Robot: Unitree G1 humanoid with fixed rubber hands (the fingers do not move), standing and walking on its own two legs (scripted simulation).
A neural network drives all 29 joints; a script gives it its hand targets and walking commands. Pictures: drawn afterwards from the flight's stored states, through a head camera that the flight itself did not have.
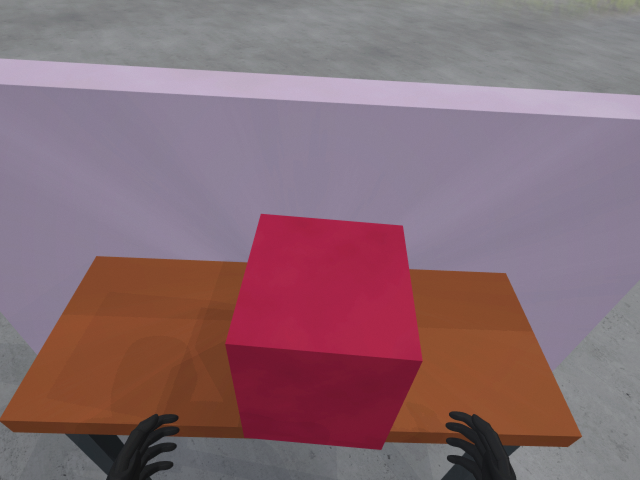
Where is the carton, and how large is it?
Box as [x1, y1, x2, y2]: [225, 214, 422, 449]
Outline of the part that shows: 261,214 225,343 244,437 380,449 422,360 402,226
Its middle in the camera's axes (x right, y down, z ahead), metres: +0.01 +0.13 +0.55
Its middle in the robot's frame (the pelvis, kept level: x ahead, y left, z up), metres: +0.34 +0.01 +0.00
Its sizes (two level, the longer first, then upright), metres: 0.210 0.200 0.250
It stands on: a table, 0.66 m high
